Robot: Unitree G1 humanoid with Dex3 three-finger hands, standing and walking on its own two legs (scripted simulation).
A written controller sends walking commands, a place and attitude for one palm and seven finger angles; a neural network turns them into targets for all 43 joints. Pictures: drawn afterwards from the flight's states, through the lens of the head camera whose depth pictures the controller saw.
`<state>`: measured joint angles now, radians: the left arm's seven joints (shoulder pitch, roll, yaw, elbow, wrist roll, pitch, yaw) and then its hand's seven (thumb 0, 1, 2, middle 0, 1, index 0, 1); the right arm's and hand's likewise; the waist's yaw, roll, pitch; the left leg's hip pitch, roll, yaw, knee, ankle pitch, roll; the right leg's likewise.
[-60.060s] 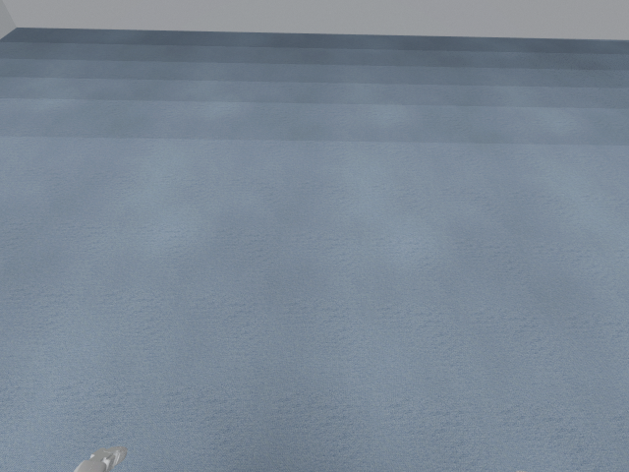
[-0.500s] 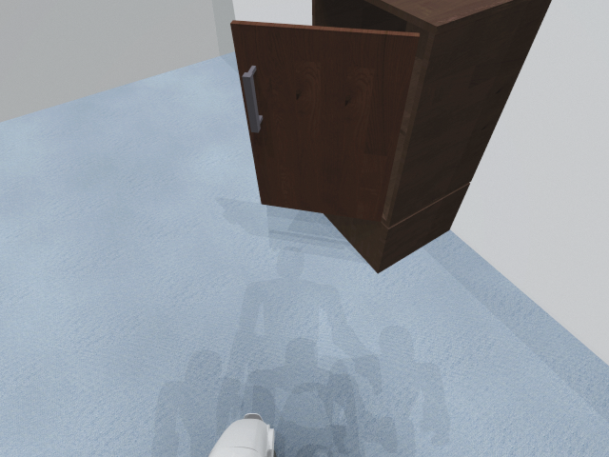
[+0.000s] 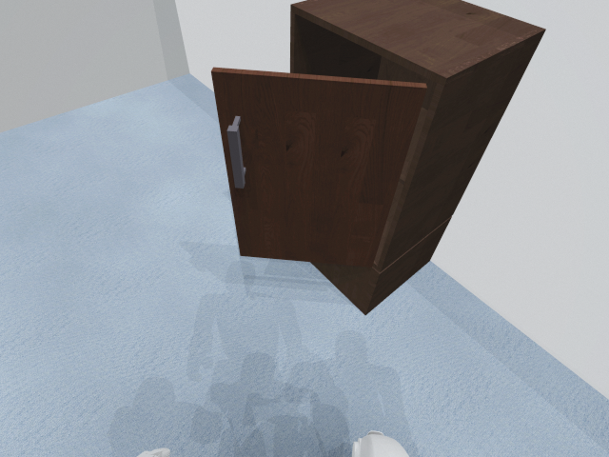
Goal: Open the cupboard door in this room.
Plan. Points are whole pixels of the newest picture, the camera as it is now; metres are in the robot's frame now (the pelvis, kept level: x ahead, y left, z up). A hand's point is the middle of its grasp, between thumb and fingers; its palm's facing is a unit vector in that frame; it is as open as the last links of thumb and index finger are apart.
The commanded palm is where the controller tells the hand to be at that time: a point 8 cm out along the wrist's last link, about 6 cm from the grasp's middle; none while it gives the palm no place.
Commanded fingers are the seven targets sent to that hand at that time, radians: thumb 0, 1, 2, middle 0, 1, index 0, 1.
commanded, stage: take the last steps up to it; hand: left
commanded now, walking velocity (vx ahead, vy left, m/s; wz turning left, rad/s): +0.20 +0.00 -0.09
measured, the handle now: (238, 153) +0.71 +0.19 -0.04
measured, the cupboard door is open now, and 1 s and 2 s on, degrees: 45 45 45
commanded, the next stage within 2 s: come to a stop and stand still in 0.14 s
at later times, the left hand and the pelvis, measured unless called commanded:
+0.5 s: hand (205, 428) +0.20 +0.17 -0.18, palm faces +0.00 -0.98 -0.20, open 7.1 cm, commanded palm none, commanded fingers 0.00 0.90 0.90 -0.20 -0.30 -0.20 -0.30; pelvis +0.11 -0.01 -0.01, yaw -2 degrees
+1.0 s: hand out of the picture +0.13 +0.17 -0.18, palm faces -0.05 -0.96 -0.26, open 7.4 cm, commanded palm none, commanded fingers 0.00 0.90 0.90 -0.20 -0.30 -0.20 -0.30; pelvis +0.08 -0.02 -0.02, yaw -4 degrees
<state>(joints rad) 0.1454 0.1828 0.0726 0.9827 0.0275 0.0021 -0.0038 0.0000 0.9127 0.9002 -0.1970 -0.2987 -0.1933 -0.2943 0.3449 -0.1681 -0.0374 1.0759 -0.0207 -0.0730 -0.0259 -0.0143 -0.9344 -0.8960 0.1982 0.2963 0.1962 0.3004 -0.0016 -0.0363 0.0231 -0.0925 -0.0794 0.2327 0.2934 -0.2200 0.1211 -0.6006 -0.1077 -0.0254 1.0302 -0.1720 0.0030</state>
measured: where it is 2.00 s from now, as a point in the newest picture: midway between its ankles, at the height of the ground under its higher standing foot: outside the picture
